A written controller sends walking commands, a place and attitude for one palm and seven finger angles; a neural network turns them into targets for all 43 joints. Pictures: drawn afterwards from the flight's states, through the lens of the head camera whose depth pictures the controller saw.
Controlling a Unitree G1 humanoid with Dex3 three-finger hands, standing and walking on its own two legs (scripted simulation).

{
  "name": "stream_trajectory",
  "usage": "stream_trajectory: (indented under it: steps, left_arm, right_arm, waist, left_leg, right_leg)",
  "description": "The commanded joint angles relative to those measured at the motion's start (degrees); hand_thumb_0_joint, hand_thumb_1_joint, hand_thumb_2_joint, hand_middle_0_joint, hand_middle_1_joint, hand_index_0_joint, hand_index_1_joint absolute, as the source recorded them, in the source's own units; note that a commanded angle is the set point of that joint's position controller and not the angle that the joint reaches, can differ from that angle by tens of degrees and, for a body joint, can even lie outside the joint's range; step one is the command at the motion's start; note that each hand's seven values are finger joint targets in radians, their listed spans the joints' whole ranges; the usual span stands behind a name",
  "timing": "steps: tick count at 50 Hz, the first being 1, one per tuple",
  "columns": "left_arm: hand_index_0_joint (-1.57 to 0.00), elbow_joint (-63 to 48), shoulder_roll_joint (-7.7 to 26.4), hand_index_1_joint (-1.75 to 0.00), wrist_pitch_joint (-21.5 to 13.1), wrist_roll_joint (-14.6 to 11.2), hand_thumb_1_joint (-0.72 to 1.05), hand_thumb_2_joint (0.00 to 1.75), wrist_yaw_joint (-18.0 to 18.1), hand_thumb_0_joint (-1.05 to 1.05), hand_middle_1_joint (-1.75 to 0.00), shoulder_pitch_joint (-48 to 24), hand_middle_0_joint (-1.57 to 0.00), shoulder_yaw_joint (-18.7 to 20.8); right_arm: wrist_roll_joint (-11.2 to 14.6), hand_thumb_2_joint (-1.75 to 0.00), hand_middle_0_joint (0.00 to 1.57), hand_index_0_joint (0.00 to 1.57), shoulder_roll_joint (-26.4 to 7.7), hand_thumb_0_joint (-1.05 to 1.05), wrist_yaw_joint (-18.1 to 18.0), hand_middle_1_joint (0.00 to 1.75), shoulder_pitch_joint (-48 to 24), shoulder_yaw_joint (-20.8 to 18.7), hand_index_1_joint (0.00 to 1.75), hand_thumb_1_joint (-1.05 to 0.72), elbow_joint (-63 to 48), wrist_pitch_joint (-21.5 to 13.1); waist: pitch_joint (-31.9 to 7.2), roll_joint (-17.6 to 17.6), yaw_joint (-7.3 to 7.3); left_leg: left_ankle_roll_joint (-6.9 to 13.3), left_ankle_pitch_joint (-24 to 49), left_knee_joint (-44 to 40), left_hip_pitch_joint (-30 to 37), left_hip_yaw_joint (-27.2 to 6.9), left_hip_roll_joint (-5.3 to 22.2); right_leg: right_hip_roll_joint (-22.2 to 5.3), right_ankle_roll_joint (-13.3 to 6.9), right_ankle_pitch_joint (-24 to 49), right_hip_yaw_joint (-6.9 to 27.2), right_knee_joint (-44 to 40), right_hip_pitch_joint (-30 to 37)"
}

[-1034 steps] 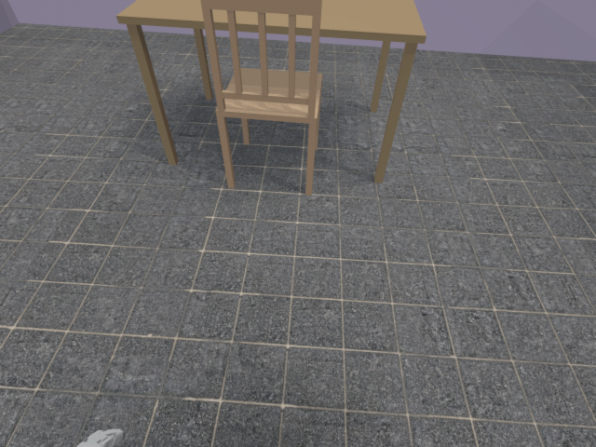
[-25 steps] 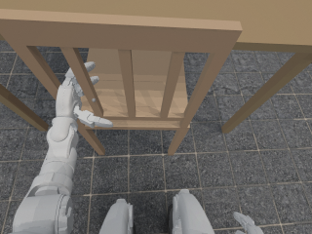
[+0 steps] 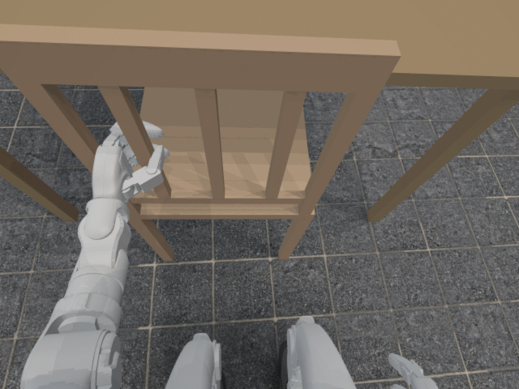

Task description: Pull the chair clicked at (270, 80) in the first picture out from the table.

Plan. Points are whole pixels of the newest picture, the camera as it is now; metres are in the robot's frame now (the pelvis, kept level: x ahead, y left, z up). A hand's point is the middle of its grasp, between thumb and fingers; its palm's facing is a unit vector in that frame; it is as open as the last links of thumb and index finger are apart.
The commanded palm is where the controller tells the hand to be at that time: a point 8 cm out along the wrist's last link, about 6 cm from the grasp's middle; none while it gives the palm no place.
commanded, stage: hook a spindle and tug to test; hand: left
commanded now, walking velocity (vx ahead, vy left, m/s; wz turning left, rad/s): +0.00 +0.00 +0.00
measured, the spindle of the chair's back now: (213, 153) +0.47 +0.06 +0.01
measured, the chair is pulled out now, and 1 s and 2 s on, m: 0.00 0.04 0.15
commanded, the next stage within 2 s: step backward, pulling the chair out in 0.60 s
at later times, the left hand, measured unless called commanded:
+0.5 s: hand (154, 184) +0.41 +0.14 +0.01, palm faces -0.02 -1.00 -0.02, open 5.6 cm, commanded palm +0.38 +0.20 +0.02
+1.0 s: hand (160, 186) +0.40 +0.13 +0.03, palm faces +0.02 -0.99 -0.12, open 5.6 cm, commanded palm +0.39 +0.18 +0.04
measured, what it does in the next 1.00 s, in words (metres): rises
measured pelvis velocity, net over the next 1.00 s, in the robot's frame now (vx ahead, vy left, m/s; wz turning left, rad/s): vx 0.03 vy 0.00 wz -0.01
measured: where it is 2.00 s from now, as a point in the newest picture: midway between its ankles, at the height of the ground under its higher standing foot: outside the picture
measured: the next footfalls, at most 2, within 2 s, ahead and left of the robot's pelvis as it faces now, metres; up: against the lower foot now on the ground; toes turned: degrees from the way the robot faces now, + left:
none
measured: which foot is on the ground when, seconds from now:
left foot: down 0.00-1.00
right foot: down 0.00-1.00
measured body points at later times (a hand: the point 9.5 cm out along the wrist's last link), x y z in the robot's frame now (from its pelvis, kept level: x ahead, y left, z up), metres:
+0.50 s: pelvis +0.01 +0.00 +0.01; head +0.15 +0.01 +0.43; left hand +0.41 +0.20 +0.02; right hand +0.13 -0.26 -0.11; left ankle -0.01 +0.10 -0.63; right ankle +0.05 -0.13 -0.63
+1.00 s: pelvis +0.03 +0.00 +0.09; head +0.13 +0.01 +0.53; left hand +0.40 +0.19 +0.04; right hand +0.10 -0.26 -0.03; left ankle -0.01 +0.10 -0.63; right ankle +0.05 -0.13 -0.62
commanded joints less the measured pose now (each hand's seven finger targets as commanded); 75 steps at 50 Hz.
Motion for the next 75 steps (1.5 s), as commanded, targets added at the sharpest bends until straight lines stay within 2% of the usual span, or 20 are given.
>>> stream_trajectory:
  steps: [1, 11, 14, 17, 23, 26, 33, 35, 36, 37, 39, 41, 43, 45, 47, 51, 55, 62, 68, 75]
  left_arm:
    - [-0.5, -14.7, 6.5, -1.45, -4.9, -1.0, 0.9, 0.9, -0.6, 0.0, -1.45, -10.8, -0.5, 0.3]
    - [-0.5, -19.5, 7.2, -1.45, -5.4, -0.7, 0.9, 0.9, -0.3, 0.0, -1.45, -3.1, -0.5, 0.8]
    - [-0.5, -19.4, 6.4, -1.45, -5.0, -0.9, 0.9, 0.9, -0.7, 0.0, -1.45, -4.3, -0.5, -0.2]
    - [-0.5, -21.7, 6.6, -1.45, -4.8, -1.1, 0.9, 0.9, -1.1, 0.0, -1.45, -1.0, -0.5, 0.3]
    - [-0.5, -21.1, 5.6, -1.45, -3.7, -1.8, 0.9, 0.9, -1.8, 0.0, -1.45, -0.2, -0.5, -0.4]
    - [-0.5, -22.2, 6.2, -1.45, -3.5, -1.8, 0.9, 0.9, -1.9, 0.0, -1.45, 1.4, -0.5, 0.0]
    - [-0.5, -20.4, 6.1, -1.45, -2.9, -1.3, 0.9, 0.9, -1.6, 0.0, -1.45, -2.7, -0.5, -0.6]
    - [-0.5, -20.9, 5.0, -1.45, -3.0, -1.0, 0.9, 0.9, -1.5, 0.0, -1.45, -8.7, -0.5, -2.5]
    - [-0.5, -28.7, 17.0, -1.45, 3.3, 4.5, 0.9, 0.9, 5.5, 0.0, -1.45, -13.3, -0.5, 1.0]
    - [-0.5, -35.1, 15.4, -1.45, 5.6, 4.7, 0.9, 0.9, 8.2, 0.0, -1.45, -16.2, -0.5, -1.3]
    - [-0.5, -30.6, 12.2, -1.45, 9.5, 5.0, 0.9, 0.9, 10.6, 0.0, -1.45, -8.2, -0.5, -2.0]
    - [-0.5, -20.5, 6.8, -1.45, 13.1, 5.2, 0.9, 0.9, 11.6, 0.0, -1.45, -1.4, -0.5, -5.9]
    - [-0.5, -17.4, 6.9, -1.45, 14.7, 5.5, 0.9, 0.9, 12.9, 0.0, -1.45, -2.7, -0.5, -6.3]
    - [-0.5, -13.9, 6.9, -1.45, 14.8, 5.6, 0.9, 0.9, 13.4, 0.0, -1.45, -6.3, -0.5, -6.9]
    - [-0.5, -11.6, 7.3, -1.45, 13.9, 6.0, 0.9, 0.9, 13.5, 0.0, -1.45, -9.7, -0.5, -7.0]
    - [-0.5, -5.1, 5.2, -1.45, 13.4, 6.5, 0.9, 0.9, 12.7, 0.0, -1.45, -11.1, -0.5, -9.2]
    - [-0.5, -2.4, 3.1, -1.45, 12.6, 6.4, 0.9, 0.9, 12.1, 0.0, -1.45, -8.9, -0.5, -10.6]
    - [-0.5, -2.6, 3.6, -1.45, 11.7, 6.3, 0.9, 0.9, 12.2, 0.0, -1.45, -5.8, -0.5, -10.4]
    - [-0.5, -2.3, 5.1, -1.45, 11.2, 5.8, 0.9, 0.9, 12.7, 0.0, -1.45, -6.7, -0.5, -10.0]
    - [-0.5, -0.9, 5.6, -1.45, 11.1, 5.4, 0.9, 0.9, 13.6, 0.0, -1.45, -7.2, -0.5, -10.2]
  right_arm:
    - [-0.1, -0.9, 0.2, 0.2, -8.8, 0.0, -0.3, 0.3, 5.7, -3.8, 0.3, -0.9, -5.3, -1.7]
    - [0.0, -0.9, 0.2, 0.2, -8.4, 0.0, -0.1, 0.3, 4.9, -3.9, 0.3, -0.9, -6.4, -1.9]
    - [0.2, -0.9, 0.2, 0.2, -8.3, 0.0, -0.2, 0.3, 4.7, -3.8, 0.3, -0.9, -5.9, -1.9]
    - [0.1, -0.9, 0.2, 0.2, -8.1, 0.0, -0.2, 0.3, 4.5, -4.0, 0.3, -0.9, -6.6, -2.1]
    - [0.5, -0.9, 0.2, 0.2, -8.1, 0.0, -0.4, 0.3, 3.6, -4.0, 0.3, -0.9, -6.6, -2.4]
    - [0.5, -0.9, 0.2, 0.2, -8.1, 0.0, -0.5, 0.3, 3.5, -4.1, 0.3, -0.9, -7.1, -2.6]
    - [0.5, -0.9, 0.2, 0.2, -8.4, 0.0, -0.8, 0.3, 3.2, -3.8, 0.3, -0.9, -6.4, -2.9]
    - [0.4, -0.9, 0.2, 0.2, -8.4, 0.0, -1.1, 0.3, 3.2, -3.7, 0.3, -0.9, -5.9, -3.1]
    - [3.0, -0.9, 0.2, 0.2, -6.4, 0.0, -3.0, 0.3, 7.3, -3.7, 0.3, -0.9, -10.3, 1.4]
    - [3.5, -0.9, 0.2, 0.2, -6.5, 0.0, -4.7, 0.3, 8.0, -4.6, 0.3, -0.9, -10.9, 2.4]
    - [3.8, -0.9, 0.2, 0.2, -6.2, 0.0, -6.3, 0.3, 6.0, -4.5, 0.3, -0.9, -10.1, 3.0]
    - [4.3, -0.9, 0.2, 0.2, -6.3, 0.0, -7.0, 0.3, 4.3, -3.7, 0.3, -0.9, -8.5, 4.3]
    - [4.2, -0.9, 0.2, 0.2, -6.5, 0.0, -8.1, 0.3, 4.0, -3.2, 0.3, -0.9, -7.0, 4.6]
    - [3.9, -0.9, 0.2, 0.2, -7.0, 0.0, -8.8, 0.3, 4.7, -3.2, 0.3, -0.9, -5.4, 4.5]
    - [3.4, -0.9, 0.2, 0.2, -7.1, 0.0, -9.1, 0.3, 5.5, -3.6, 0.3, -0.9, -3.9, 4.1]
    - [3.0, -0.9, 0.2, 0.2, -7.3, 0.0, -8.9, 0.3, 5.8, -4.3, 0.3, -0.9, -2.3, 4.3]
    - [2.7, -0.9, 0.2, 0.2, -7.3, 0.0, -8.3, 0.3, 4.4, -4.4, 0.3, -0.9, -2.5, 4.4]
    - [2.4, -0.9, 0.2, 0.2, -7.4, 0.0, -8.0, 0.3, 3.3, -4.5, 0.3, -0.9, -2.4, 4.6]
    - [3.0, -0.9, 0.2, 0.2, -7.5, 0.0, -8.6, 0.3, 2.8, -4.4, 0.3, -0.9, -1.2, 4.2]
    - [3.5, -0.9, 0.2, 0.2, -7.4, 0.0, -9.0, 0.3, 1.5, -4.1, 0.3, -0.9, -0.1, 3.2]
  waist:
    - [-30.0, 3.0, 0.84]
    - [-27.5, 2.1, 2.08]
    - [-25.9, 1.8, 1.28]
    - [-28.5, 3.0, 2.29]
    - [-25.8, 1.0, 1.65]
    - [-26.8, 2.1, 2.55]
    - [-25.1, 1.0, 1.38]
    - [-25.4, 2.0, -0.07]
    - [-35.6, 1.8, 3.16]
    - [-36.5, 4.5, 2.1]
    - [-32.2, 7.3, 1.97]
    - [-24.4, 2.0, 2.2]
    - [-18.1, 0.6, 1.94]
    - [-16.5, -0.1, 1.77]
    - [-16.1, 3.7, 1.74]
    - [-14.6, 7.0, 2.24]
    - [-12.7, 9.0, 3.34]
    - [-11.9, 6.3, 3.55]
    - [-13.5, 2.1, 3.3]
    - [-13.5, -1.4, 3.61]
  left_leg:
    - [-2.0, 30.7, -9.9, 16.4, -2.4, -0.2]
    - [-1.7, 29.8, -10.3, 13.8, -1.3, -0.4]
    - [-1.7, 29.3, -9.9, 13.3, -1.3, -0.3]
    - [-1.8, 31.6, -9.9, 14.8, -1.1, -0.4]
    - [-1.7, 29.5, -9.6, 12.9, -1.1, -0.4]
    - [-1.8, 30.4, -9.7, 13.5, -1.2, -0.6]
    - [-1.6, 25.7, -9.1, 11.2, -1.2, -0.9]
    - [-1.6, 25.6, -8.6, 12.0, -1.5, -0.8]
    - [-0.5, 23.6, -19.9, 27.7, 0.6, -0.4]
    - [-0.5, 24.3, -22.7, 32.1, 1.1, -0.7]
    - [-1.2, 29.0, -25.2, 33.2, -0.3, 0.2]
    - [-1.1, 25.1, -29.8, 34.0, -2.9, 2.6]
    - [-0.5, 27.1, -33.3, 33.9, -3.7, 4.1]
    - [-1.0, 37.2, -35.3, 37.2, -4.2, 6.1]
    - [-1.6, 47.4, -36.1, 42.7, -4.0, 7.4]
    - [-2.4, 55.7, -37.8, 48.3, -4.9, 9.8]
    - [-2.1, 52.0, -41.1, 49.0, -5.6, 11.3]
    - [-2.5, 53.0, -41.7, 50.7, -4.3, 11.8]
    - [-3.1, 41.1, -40.4, 48.7, -2.3, 9.3]
    - [-2.6, 25.9, -39.5, 46.7, -1.2, 6.0]
  right_leg:
    - [2.3, -2.3, 19.6, 0.7, -5.2, 22.9]
    - [2.1, -2.4, 21.9, 1.5, -5.3, 25.8]
    - [2.0, -2.2, 21.7, 1.4, -5.2, 24.7]
    - [2.0, -2.3, 23.6, 1.7, -4.9, 26.3]
    - [1.9, -2.2, 22.9, 1.5, -5.0, 25.5]
    - [1.9, -2.4, 23.0, 1.6, -4.6, 26.0]
    - [1.9, -2.1, 20.0, 1.7, -4.7, 24.2]
    - [1.7, -1.9, 19.2, 1.5, -4.4, 22.1]
    - [-2.7, -2.7, 20.7, 7.9, -17.0, 45.2]
    - [-2.6, -2.7, 28.2, 8.0, -20.2, 49.9]
    - [-3.5, -2.9, 36.0, 7.2, -19.8, 47.7]
    - [-3.3, -2.0, 29.5, 5.4, -22.8, 46.0]
    - [-3.5, -1.5, 32.6, 5.3, -24.4, 47.3]
    - [-4.4, -1.3, 41.5, 5.6, -25.5, 49.2]
    - [-4.7, -1.3, 46.3, 6.0, -27.4, 49.1]
    - [-4.2, -1.8, 43.3, 5.8, -30.3, 50.3]
    - [-3.1, -2.1, 34.6, 5.2, -31.4, 52.0]
    - [-4.1, -2.3, 41.2, 6.3, -32.0, 54.0]
    - [-7.3, -3.5, 48.5, 9.5, -33.2, 55.9]
    - [-9.4, -3.4, 37.9, 11.8, -38.0, 54.6]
